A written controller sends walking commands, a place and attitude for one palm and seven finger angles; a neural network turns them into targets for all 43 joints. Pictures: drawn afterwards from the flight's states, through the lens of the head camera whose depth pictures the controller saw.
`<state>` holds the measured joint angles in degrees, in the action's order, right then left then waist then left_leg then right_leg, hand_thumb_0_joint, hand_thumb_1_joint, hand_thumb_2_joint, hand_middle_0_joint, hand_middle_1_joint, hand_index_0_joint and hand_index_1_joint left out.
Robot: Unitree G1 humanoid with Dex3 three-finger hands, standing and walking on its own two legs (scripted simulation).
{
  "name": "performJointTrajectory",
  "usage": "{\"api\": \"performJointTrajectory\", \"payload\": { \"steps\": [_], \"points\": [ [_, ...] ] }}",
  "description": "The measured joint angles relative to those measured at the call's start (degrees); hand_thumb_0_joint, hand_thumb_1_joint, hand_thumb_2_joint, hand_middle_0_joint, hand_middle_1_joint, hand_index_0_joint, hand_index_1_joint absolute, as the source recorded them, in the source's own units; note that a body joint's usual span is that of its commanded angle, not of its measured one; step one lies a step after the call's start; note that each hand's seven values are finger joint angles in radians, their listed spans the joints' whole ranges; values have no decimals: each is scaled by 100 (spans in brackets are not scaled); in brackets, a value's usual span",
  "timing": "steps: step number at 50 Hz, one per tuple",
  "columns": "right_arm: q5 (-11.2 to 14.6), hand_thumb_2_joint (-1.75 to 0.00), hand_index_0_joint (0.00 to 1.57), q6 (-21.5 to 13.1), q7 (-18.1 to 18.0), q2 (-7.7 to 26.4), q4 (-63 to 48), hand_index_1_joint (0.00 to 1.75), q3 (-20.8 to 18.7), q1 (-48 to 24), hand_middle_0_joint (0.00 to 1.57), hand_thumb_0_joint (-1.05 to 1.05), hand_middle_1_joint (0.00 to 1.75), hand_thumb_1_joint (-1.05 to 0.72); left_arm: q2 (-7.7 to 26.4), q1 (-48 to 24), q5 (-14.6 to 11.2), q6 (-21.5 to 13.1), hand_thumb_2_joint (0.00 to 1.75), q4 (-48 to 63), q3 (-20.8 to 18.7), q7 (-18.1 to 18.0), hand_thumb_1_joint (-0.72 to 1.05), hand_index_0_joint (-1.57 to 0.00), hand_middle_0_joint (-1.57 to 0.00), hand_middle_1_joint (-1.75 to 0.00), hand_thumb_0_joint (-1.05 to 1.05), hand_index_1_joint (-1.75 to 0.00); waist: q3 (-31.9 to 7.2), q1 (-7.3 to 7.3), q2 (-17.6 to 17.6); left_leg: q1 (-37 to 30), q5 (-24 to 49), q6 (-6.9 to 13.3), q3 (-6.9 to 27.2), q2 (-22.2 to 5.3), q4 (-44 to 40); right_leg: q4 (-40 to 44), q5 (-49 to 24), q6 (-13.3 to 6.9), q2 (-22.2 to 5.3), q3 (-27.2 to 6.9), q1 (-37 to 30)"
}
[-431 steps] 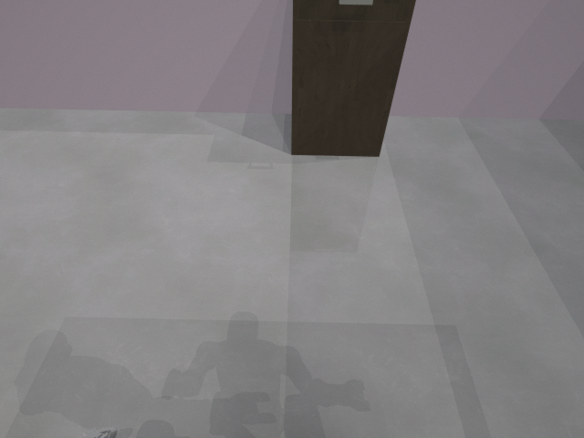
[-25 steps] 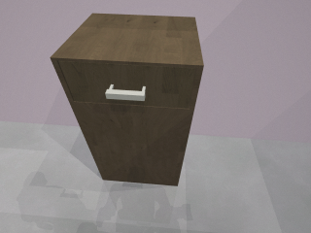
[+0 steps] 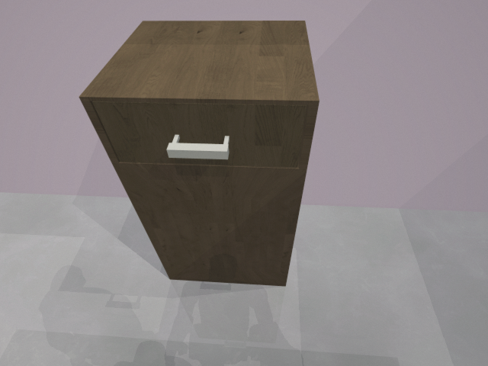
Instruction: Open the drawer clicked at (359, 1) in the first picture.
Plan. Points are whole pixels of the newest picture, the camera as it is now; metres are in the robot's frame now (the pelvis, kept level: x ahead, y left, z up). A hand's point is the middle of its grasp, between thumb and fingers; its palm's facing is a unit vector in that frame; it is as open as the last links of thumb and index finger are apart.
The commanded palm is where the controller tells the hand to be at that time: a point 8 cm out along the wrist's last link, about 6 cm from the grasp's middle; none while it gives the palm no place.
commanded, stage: look again from close up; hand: left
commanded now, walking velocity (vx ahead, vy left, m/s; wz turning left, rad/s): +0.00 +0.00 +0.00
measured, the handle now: (200, 145) +0.56 +0.13 +0.04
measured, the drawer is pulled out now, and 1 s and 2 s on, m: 0.00 0.00 0.00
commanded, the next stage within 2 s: raise the hand with hooked fingers in 0.42 s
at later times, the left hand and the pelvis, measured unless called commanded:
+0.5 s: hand out of the picture +0.02 +0.14 -0.17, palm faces +0.03 -0.98 -0.21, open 7.3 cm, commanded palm none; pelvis +0.02 -0.03 +0.00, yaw +1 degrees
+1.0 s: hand (147, 352) +0.16 +0.17 -0.05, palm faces -0.04 -0.18 -0.98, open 8.9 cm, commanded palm +0.17 +0.19 +0.02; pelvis +0.01 -0.04 -0.04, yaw +0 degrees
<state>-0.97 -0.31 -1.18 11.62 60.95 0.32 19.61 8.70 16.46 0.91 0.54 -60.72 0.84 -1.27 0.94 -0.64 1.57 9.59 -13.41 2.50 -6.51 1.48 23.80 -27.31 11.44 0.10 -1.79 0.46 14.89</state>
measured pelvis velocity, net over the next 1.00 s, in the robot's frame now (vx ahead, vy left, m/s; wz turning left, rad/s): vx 0.01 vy -0.04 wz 0.00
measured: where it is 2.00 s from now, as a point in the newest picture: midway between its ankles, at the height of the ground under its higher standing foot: outside the picture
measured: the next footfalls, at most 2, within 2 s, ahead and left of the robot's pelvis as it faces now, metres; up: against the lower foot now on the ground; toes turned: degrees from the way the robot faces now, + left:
none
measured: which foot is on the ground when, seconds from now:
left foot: down 0.00-1.00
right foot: down 0.00-1.00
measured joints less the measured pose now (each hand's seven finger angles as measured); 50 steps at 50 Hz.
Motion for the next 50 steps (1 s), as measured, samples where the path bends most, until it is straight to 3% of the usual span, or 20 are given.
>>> {"api": "performJointTrajectory", "payload": {
  "steps": [15,27,29,32,35,39,42,46,50],
  "points": [
    [16,-90,20,-90,-26,-300,331,30,69,-105,20,1,30,-91,-4,-104,-29,-106,90,-265,-2,-49,93,-20,-20,-30,1,-30,-27,-21,16,-154,-70,-192,111,-186,-33,106,74,-172,180,124,-205],
    [31,-90,20,-74,-29,-294,319,30,29,-251,20,0,30,-91,-91,51,-20,-157,90,-324,6,-88,93,-20,-20,-30,1,-30,-41,40,16,-104,-151,-309,188,-349,99,199,84,-268,320,225,-275],
    [161,-90,20,-283,-191,-217,-164,30,113,-97,20,1,30,-92,88,597,387,255,90,1406,220,-216,95,-20,-20,-30,2,-30,51,183,-17,-100,-247,-306,122,-363,187,2,138,-281,346,132,-166],
    [338,-90,20,-938,-446,3,-793,30,1,18,20,2,30,-92,421,1104,912,237,89,3713,415,-785,94,-20,-21,-31,4,-32,-51,207,42,80,-305,-292,132,-289,395,-344,318,-281,257,134,57],
    [176,-90,20,-1128,-424,314,-1412,30,-110,-276,20,2,30,-92,685,884,2089,93,88,4889,462,-1280,89,-20,-21,-33,3,-34,-290,113,146,553,-427,-252,169,-226,786,-755,480,-259,173,159,520],
    [-105,-90,20,-719,-115,520,-2279,30,-328,-901,20,2,30,-92,766,552,3934,-162,85,5539,357,-1861,81,-20,-21,-38,2,-38,-617,147,137,1074,-603,-251,16,-229,1197,-1239,624,-262,174,-5,1143],
    [-190,-90,20,-234,186,545,-2770,30,-398,-1333,20,1,30,-92,682,743,4899,-365,82,5940,422,-2034,74,-21,-21,-42,1,-42,-724,291,-22,1326,-697,-251,-111,-251,1381,-1495,703,-272,203,-133,1480],
    [-284,-90,20,210,404,524,-3189,30,-393,-1657,19,1,30,-91,695,1208,5757,-604,79,6273,603,-2211,64,-22,-22,-47,0,-48,-720,572,-286,1656,-826,-263,-103,-268,1687,-1808,837,-299,206,-128,1813],
    [-410,-90,20,431,455,415,-3331,30,-341,-1817,19,1,30,-91,956,1329,6220,-587,75,6334,594,-2448,54,-24,-24,-53,0,-54,-718,794,-353,1997,-1005,-283,62,-280,2112,-2120,1015,-327,178,31,2044]
  ]
}}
